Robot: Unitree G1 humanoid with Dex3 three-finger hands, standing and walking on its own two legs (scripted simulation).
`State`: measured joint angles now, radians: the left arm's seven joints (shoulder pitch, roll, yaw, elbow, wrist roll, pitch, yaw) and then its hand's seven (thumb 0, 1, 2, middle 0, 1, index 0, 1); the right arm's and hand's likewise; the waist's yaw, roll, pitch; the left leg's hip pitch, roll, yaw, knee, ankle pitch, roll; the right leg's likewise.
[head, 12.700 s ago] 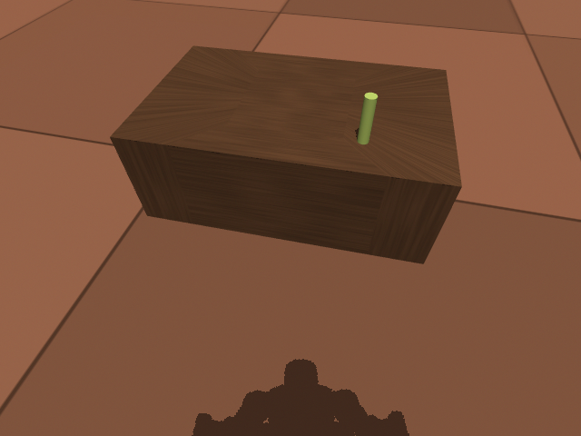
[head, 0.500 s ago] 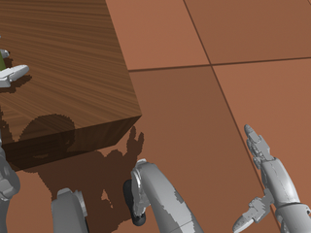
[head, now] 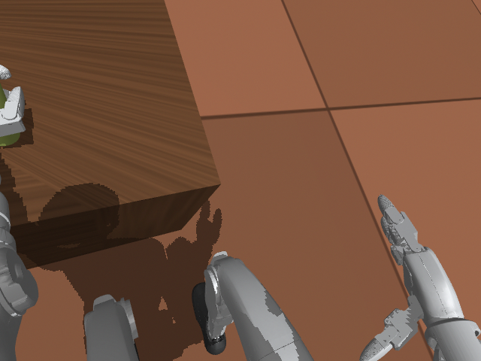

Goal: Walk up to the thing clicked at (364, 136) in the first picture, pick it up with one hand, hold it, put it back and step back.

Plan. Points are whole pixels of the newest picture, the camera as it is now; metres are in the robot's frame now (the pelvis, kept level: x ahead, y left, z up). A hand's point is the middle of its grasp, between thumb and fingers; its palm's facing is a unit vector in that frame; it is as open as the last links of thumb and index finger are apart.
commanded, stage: settle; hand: left
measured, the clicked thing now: out of the picture +0.55 +0.21 -0.03
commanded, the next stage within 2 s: lift in 0.80 s
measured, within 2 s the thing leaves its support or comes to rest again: neither
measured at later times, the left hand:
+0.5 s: hand out of the picture +0.56 +0.20 +0.01, palm faces +0.19 -0.98 -0.01, open 5.9 cm
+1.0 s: hand out of the picture +0.56 +0.20 +0.04, palm faces +0.19 -0.98 -0.01, open 5.9 cm
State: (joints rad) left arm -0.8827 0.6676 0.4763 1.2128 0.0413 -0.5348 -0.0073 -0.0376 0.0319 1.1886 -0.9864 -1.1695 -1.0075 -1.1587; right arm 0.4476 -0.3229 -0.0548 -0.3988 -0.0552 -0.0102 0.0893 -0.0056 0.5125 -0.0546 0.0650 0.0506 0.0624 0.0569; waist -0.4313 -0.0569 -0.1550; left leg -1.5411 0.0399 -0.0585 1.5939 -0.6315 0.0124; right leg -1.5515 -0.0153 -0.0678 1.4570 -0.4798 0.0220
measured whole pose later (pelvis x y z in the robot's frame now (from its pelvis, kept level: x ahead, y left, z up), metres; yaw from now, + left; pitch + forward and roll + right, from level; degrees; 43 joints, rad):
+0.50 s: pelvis +0.01 +0.00 +0.03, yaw +1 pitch +31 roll -5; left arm -0.92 0.63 0.46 1.29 0.03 -0.54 0.00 -0.04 0.01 1.22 -1.00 -1.16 -1.02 -1.15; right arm 0.40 -0.30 -0.03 -0.27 -0.07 0.01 0.08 -0.01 0.53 -0.05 0.06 0.05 0.06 0.06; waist -0.38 -0.03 -0.15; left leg -1.42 0.04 -0.04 1.48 -0.61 0.01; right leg -1.44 -0.01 -0.06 1.36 -0.46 0.02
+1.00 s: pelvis +0.02 +0.00 +0.04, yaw +1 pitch +30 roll -4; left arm -0.90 0.60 0.46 1.27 0.01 -0.53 -0.02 -0.04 0.01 1.22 -1.00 -1.16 -1.02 -1.15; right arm 0.38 -0.29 -0.03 -0.19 -0.06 0.02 0.06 -0.01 0.52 -0.05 0.06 0.05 0.06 0.06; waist -0.35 -0.02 -0.15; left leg -1.34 0.04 -0.04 1.42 -0.60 0.01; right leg -1.37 -0.01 -0.05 1.30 -0.46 0.02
